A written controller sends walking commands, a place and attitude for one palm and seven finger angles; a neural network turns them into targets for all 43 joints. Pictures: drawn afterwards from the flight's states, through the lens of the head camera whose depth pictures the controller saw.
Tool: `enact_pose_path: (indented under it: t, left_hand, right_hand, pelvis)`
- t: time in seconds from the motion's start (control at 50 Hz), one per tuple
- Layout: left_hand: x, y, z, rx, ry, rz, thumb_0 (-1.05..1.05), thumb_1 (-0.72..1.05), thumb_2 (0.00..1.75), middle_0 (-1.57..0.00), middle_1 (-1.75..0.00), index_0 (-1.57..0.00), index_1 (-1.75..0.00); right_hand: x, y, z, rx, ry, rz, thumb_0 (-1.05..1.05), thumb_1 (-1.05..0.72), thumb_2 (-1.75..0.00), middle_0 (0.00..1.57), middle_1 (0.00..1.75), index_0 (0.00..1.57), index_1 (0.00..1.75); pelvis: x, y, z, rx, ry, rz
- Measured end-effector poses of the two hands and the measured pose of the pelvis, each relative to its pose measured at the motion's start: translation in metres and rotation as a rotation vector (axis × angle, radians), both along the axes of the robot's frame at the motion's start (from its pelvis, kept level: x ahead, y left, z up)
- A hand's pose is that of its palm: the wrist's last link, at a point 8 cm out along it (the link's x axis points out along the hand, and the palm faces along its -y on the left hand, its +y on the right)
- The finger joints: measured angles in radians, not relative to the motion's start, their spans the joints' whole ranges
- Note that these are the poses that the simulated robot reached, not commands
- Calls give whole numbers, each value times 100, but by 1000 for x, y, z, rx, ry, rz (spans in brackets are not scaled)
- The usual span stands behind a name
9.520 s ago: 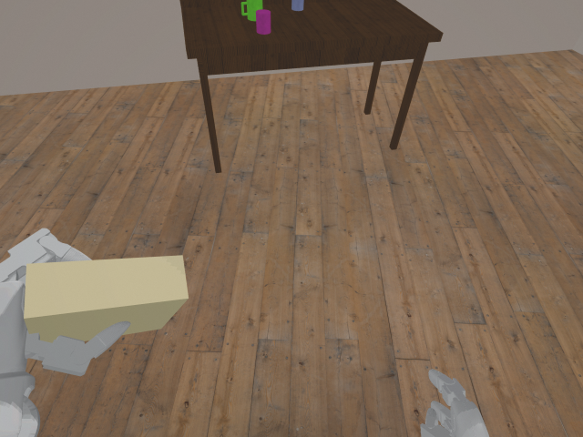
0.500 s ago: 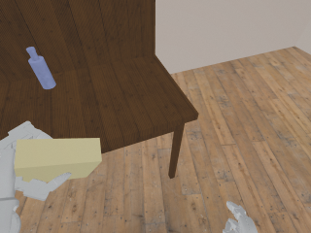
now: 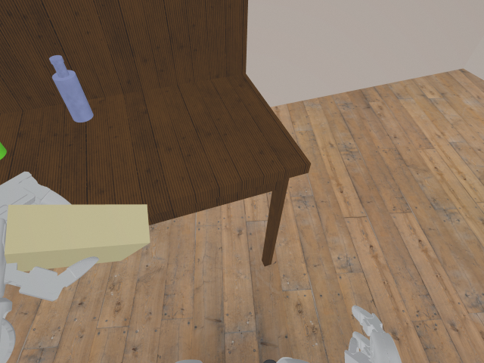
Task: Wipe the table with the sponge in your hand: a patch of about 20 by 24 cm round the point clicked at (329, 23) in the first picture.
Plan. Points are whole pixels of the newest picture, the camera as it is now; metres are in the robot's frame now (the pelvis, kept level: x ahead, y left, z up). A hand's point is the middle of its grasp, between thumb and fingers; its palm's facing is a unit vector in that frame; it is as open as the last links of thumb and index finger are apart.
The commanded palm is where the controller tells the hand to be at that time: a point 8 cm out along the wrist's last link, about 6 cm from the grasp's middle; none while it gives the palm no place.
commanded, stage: come to a stop and stand still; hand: left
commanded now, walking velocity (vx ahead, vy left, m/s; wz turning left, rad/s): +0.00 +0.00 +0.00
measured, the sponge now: (97, 237) +0.24 +0.20 +0.15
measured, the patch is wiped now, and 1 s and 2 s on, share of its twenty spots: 0.00 0.00 0.00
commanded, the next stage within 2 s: look again from close up in 0.90 s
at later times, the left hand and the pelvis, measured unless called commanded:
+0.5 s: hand (40, 279) +0.17 +0.23 +0.16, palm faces +0.42 -0.81 -0.42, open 9.3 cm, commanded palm +0.13 +0.26 +0.18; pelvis -0.03 -0.01 +0.00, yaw -1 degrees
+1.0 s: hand (73, 277) +0.18 +0.21 +0.15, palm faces +0.31 -0.86 -0.41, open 9.3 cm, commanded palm +0.13 +0.25 +0.18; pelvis -0.04 -0.02 +0.01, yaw -3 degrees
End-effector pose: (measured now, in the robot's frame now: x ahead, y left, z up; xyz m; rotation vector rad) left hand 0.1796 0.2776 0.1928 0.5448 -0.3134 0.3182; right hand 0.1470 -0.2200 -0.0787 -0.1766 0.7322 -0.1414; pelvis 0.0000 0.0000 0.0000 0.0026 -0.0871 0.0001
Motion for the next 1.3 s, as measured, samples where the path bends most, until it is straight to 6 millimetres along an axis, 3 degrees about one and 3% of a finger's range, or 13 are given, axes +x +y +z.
enact_pose_path:
  t: [0.12, 0.24, 0.36, 0.46, 0.58, 0.66, 0.84, 1.0, 1.02, 1.06, 1.12, 1.16, 1.3]
  left_hand:
    - [-26, -2, -14, -40, 39, 71, 0, -43, 101, -84, -133, -84, -133]
    - [-31, 0, -23, -104, 9, 44, 0, -43, 101, -84, -133, -84, -133]
    - [-37, 8, -11, -73, -7, 36, -1, -43, 101, -84, -133, -84, -133]
    - [-47, 2, -9, -64, 25, 68, -1, -43, 101, -84, -133, -84, -133]
    - [-38, -27, -20, -96, 76, 47, -1, -43, 101, -84, -133, -84, -133]
    - [-29, -41, -20, -104, 97, -14, -1, -43, 101, -84, -133, -84, -132]
    - [-24, -29, -16, -42, 118, -31, -1, -43, 100, -84, -133, -84, -132]
    - [-34, -31, -22, -94, 114, -20, -1, -43, 100, -84, -132, -84, -132]
    - [-32, -27, -16, -36, 103, -32, -1, -43, 100, -85, -132, -84, -132]
    - [-24, -10, 0, 43, 27, -32, -1, -43, 100, -85, -132, -84, -132]
    - [-18, 15, 6, 7, -42, 25, -1, -43, 100, -84, -132, -84, -132]
    - [-20, 17, 2, -39, -37, 29, -1, -43, 100, -84, -133, -84, -132]
    - [-40, -3, -33, -135, 108, -122, 0, -42, 100, -84, -133, -84, -133]
  right_hand:
    - [1, -1, -13, 12, 20, 56, 2, -90, -90, 21, 30, 20, 30]
    - [-7, -4, -8, -46, 33, 60, 2, -90, -90, 21, 30, 20, 30]
    - [-27, -1, 9, -36, -13, 25, 2, -90, -90, 20, 30, 20, 30]
    - [-39, -4, 8, 3, -3, 21, 2, -90, -90, 20, 30, 20, 30]
    - [-48, -22, -8, 18, 43, 24, 2, -90, -90, 21, 30, 20, 30]
    - [-54, -38, -9, 4, 63, -19, 2, -90, -90, 21, 30, 20, 30]
    - [-54, -55, 6, -56, 62, -79, 2, -90, -90, 20, 30, 20, 30]
    - [-44, -45, 11, -55, 21, -38, 2, -90, -90, 20, 30, 20, 30]
    - [-43, -43, 11, -63, 17, -18, 2, -90, -90, 20, 30, 20, 30]
    - [-44, -37, 11, -66, 25, 25, 2, -90, -90, 20, 30, 20, 30]
    - [-45, -29, 15, -46, 3, 36, 2, -90, -90, 20, 30, 20, 30]
    - [-46, -24, 19, -36, -27, 31, 2, -90, -90, 20, 30, 20, 30]
    - [-54, -4, 30, -55, -56, 13, 2, -90, -90, 21, 30, 20, 30]
  pelvis:
    - [-6, -6, -6, 16, -4, 7]
    - [-20, 0, -8, 14, -2, 9]
    - [-31, 1, 2, -13, 3, 12]
    - [-31, -8, 6, -14, 52, -14]
    - [-42, -23, 4, -21, 61, -15]
    - [-40, -26, 4, -13, 72, -31]
    - [-36, -26, 7, -6, 86, -45]
    - [-42, -23, 8, -15, 91, -45]
    - [-44, -23, 7, -20, 90, -43]
    - [-50, -24, 7, -21, 91, -44]
    - [-57, -18, 8, -18, 81, -57]
    - [-58, -10, 9, -15, 77, -66]
    - [-56, 13, 10, -18, 74, -74]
